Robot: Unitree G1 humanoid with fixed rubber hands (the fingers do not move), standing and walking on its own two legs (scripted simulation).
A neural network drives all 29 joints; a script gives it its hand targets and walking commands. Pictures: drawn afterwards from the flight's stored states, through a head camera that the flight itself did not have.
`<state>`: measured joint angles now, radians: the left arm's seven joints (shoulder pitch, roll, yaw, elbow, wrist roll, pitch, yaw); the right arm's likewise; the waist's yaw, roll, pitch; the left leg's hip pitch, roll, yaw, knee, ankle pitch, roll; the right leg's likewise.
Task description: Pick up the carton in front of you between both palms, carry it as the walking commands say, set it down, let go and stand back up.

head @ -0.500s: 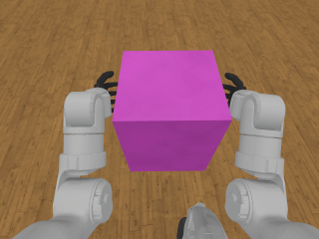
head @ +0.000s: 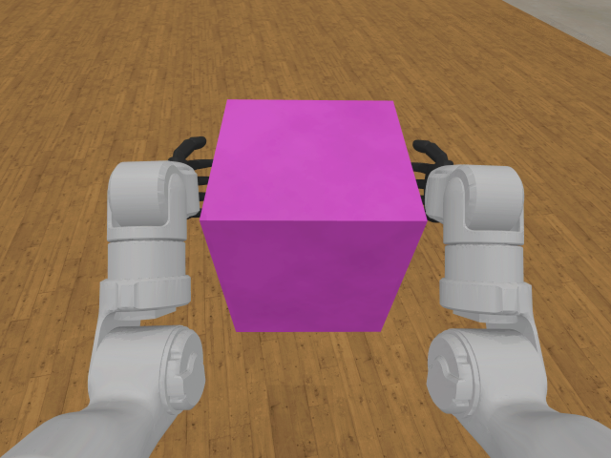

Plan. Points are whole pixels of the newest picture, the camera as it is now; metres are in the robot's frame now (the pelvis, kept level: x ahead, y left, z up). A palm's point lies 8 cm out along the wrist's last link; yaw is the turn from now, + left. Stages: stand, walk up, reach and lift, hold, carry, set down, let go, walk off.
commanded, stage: carry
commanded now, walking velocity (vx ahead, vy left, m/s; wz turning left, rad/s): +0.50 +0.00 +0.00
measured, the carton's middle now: (309, 223) +0.39 +0.00 +0.12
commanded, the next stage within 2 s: none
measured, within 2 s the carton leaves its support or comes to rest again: neither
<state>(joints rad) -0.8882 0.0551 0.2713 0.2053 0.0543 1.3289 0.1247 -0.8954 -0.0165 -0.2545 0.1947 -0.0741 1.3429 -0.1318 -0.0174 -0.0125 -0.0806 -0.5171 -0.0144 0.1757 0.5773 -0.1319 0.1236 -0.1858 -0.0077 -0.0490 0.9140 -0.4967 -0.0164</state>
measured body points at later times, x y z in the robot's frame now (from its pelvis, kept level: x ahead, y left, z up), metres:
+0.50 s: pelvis +0.32 -0.04 +0.01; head +0.34 -0.05 +0.46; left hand +0.65 +0.12 +0.10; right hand +0.66 -0.19 +0.10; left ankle +0.13 +0.06 -0.68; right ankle +0.41 -0.13 -0.72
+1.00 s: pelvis +0.65 +0.00 +0.01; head +0.62 +0.01 +0.45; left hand +0.93 +0.16 +0.10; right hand +0.93 -0.15 +0.10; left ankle +0.75 +0.08 -0.71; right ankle +0.45 -0.12 -0.65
